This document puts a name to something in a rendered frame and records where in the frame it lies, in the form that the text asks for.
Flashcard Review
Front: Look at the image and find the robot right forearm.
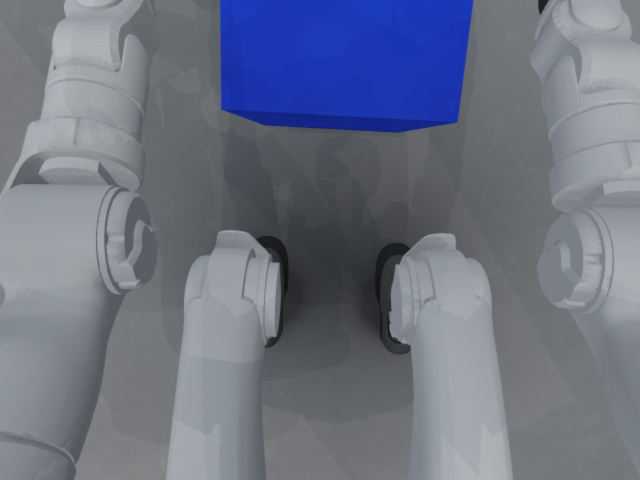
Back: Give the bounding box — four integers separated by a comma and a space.
529, 0, 640, 213

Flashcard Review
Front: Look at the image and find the robot left shin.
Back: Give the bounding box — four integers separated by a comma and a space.
184, 230, 271, 339

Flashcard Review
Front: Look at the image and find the carton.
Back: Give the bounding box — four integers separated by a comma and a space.
220, 0, 473, 133

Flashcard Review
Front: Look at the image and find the robot left forearm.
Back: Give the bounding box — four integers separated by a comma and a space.
0, 0, 162, 284

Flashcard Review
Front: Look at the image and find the right robot upper arm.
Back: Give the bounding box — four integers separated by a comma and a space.
537, 207, 640, 477

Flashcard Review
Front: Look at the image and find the robot left foot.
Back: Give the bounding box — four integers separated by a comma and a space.
256, 236, 288, 348

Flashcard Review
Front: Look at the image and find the left robot upper arm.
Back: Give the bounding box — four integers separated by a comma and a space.
0, 184, 158, 480

